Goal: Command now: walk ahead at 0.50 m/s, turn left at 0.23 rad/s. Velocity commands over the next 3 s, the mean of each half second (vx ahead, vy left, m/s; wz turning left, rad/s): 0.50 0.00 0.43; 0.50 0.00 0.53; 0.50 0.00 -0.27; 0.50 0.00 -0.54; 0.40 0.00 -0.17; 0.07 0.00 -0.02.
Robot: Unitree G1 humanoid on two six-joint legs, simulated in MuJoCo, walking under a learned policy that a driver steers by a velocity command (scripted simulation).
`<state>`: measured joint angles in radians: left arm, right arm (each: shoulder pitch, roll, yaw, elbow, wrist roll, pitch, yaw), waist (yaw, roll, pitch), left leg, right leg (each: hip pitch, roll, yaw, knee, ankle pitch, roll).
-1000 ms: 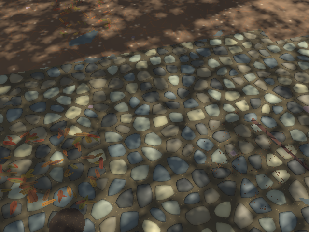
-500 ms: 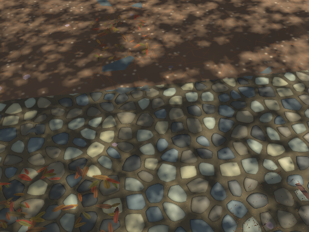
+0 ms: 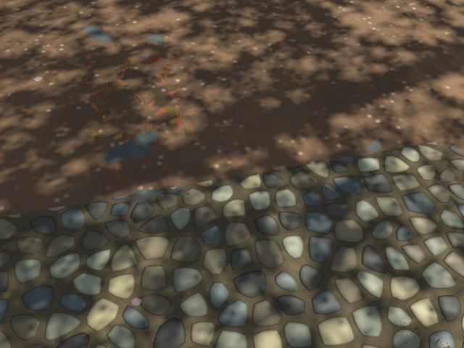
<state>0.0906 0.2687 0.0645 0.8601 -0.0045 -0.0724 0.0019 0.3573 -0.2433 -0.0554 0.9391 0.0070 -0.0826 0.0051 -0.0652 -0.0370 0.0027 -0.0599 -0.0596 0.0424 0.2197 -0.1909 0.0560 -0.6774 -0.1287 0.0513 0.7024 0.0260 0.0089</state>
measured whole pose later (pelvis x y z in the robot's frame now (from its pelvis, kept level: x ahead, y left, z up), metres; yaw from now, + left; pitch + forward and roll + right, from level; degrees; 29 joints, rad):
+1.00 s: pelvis +0.50 +0.11 +0.00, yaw +31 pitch +1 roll +0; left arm 0.05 0.30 0.07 0.79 0.01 -0.10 -0.01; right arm 0.33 -0.26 -0.07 0.77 0.01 -0.06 0.00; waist -0.05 -0.04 0.03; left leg -0.14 -0.11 -0.07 0.31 -0.19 0.10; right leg -0.67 -0.11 0.06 0.76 -0.03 0.04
